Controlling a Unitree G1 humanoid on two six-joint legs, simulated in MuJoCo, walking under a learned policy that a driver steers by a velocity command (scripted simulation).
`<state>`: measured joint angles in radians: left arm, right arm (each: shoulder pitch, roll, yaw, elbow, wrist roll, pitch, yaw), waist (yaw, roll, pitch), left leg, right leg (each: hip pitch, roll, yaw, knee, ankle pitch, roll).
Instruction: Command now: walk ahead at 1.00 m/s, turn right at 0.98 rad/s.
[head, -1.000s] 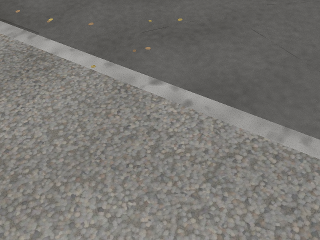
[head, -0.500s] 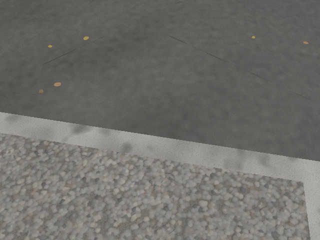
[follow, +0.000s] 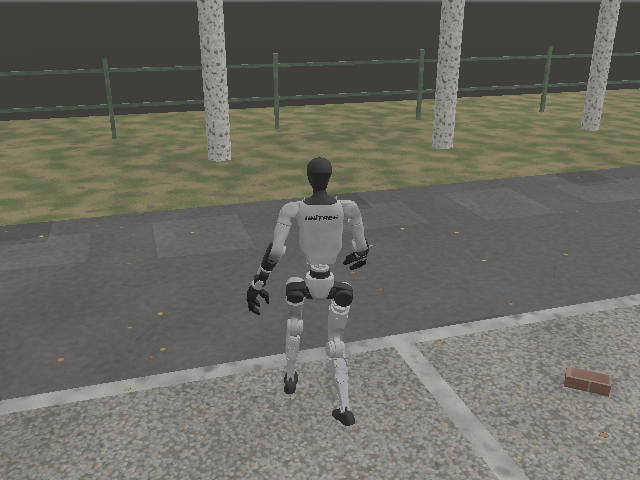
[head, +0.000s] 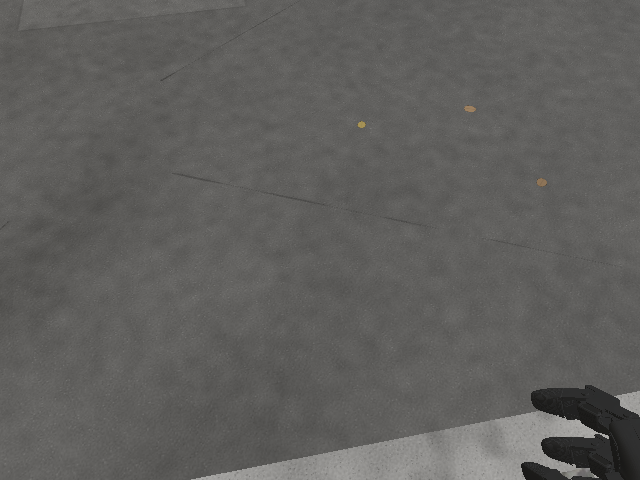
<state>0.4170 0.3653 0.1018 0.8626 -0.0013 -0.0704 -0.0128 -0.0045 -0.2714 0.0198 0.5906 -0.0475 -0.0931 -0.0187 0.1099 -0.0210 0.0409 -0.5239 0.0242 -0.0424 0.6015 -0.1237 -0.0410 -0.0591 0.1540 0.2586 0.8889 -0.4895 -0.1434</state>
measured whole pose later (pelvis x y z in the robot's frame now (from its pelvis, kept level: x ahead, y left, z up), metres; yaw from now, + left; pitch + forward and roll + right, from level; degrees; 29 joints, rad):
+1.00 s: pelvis +0.90 -0.07 +0.01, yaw +11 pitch -1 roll +1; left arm 0.13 0.20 -0.03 0.71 0.06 -0.10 0.00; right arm 0.39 -0.32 -0.07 0.88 -0.01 -0.01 0.01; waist -0.04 0.01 0.05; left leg -0.31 -0.23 0.04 0.59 -0.26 0.20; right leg -0.47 -0.05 0.10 1.43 -0.35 0.02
